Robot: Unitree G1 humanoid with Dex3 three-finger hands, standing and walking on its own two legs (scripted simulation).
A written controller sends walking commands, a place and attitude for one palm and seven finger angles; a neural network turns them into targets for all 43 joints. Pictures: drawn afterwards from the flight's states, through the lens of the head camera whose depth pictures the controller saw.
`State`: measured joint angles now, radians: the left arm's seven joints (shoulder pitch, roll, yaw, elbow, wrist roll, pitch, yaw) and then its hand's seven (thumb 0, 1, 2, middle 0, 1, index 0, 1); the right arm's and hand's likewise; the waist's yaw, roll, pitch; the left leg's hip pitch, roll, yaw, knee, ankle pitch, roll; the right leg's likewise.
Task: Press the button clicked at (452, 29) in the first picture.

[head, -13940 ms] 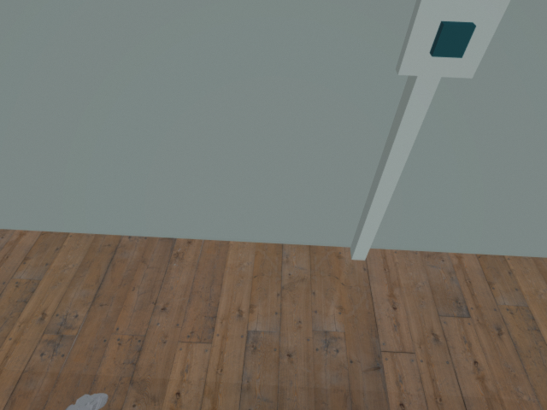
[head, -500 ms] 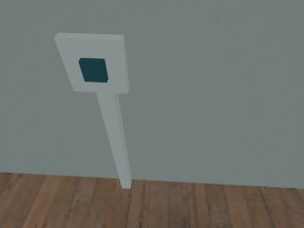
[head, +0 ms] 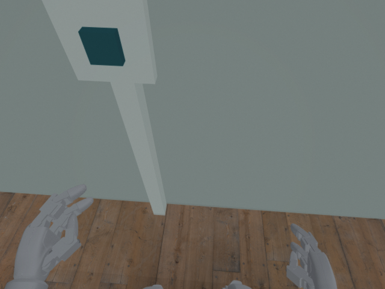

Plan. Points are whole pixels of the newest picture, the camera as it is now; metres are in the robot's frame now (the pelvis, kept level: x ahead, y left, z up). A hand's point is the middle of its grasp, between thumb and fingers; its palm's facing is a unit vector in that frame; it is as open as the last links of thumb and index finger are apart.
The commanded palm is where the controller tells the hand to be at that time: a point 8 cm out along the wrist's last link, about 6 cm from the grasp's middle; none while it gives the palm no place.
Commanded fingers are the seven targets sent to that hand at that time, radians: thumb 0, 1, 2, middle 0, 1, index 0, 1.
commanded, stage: raise the hand and make a fist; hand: left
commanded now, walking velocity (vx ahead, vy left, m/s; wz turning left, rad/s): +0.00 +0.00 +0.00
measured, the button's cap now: (103, 46) +0.51 +0.21 +0.23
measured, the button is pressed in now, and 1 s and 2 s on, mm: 0 0 0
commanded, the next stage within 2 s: aim a knuckle at the button in 1.70 s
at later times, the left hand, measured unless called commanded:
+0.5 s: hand (66, 213) +0.23 +0.23 +0.09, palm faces +0.04 -1.00 -0.07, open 3.2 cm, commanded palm +0.18 +0.28 +0.11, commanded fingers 0.00 0.90 0.90 -1.30 -1.50 -1.30 -1.50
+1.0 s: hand (44, 175) +0.25 +0.24 +0.18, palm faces +0.04 -0.99 -0.10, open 3.1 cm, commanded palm +0.21 +0.29 +0.19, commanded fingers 0.00 0.90 0.90 -1.30 -1.50 -1.30 -1.50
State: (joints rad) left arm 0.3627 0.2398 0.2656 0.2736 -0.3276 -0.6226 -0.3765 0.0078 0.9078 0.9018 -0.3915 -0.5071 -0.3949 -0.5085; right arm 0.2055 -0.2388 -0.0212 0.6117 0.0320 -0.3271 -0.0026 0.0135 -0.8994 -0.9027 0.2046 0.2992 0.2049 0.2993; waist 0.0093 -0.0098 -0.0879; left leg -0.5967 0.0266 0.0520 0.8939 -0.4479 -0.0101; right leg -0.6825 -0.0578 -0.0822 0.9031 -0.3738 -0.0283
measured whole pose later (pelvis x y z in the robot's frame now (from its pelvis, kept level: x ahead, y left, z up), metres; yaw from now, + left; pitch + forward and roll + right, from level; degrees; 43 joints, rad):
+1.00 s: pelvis +0.04 +0.02 +0.04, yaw +1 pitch +0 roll -2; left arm 0.31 0.32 0.27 -0.28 -0.32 0.02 -0.29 0.02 0.90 0.90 -1.30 -1.50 -1.30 -1.50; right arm 0.26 -0.24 0.08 0.58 0.06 -0.31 -0.07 0.02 -0.90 -0.90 0.20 0.30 0.20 0.30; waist 0.05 0.05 -0.08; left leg -0.24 0.02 0.02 0.64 -0.41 0.02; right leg -0.28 -0.04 -0.12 0.59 -0.31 0.01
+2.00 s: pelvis +0.02 +0.00 +0.04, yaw +2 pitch -4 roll +0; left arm 0.02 0.32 0.28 -0.18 -0.30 0.23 -0.26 0.02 0.90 0.90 -1.30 -1.50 -1.31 -1.50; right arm 0.21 -0.26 0.08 0.64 0.08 -0.28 -0.10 0.02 -0.90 -0.90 0.20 0.30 0.20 0.30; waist 0.06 0.07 -0.03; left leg -0.13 0.03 0.02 0.51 -0.32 -0.01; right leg -0.19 -0.03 -0.12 0.51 -0.25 -0.02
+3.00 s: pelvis +0.03 +0.01 +0.05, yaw -1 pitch +0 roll +0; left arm -0.46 0.26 0.21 0.40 -0.19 0.10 -0.13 0.02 0.90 0.90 -1.30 -1.50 -1.30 -1.50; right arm 0.26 -0.25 0.06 0.66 0.07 -0.12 -0.08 0.02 -0.90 -0.90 0.20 0.30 0.20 0.30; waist 0.00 0.04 -0.03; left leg -0.17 0.02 0.06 0.48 -0.31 0.00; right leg -0.26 -0.03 -0.08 0.49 -0.24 -0.01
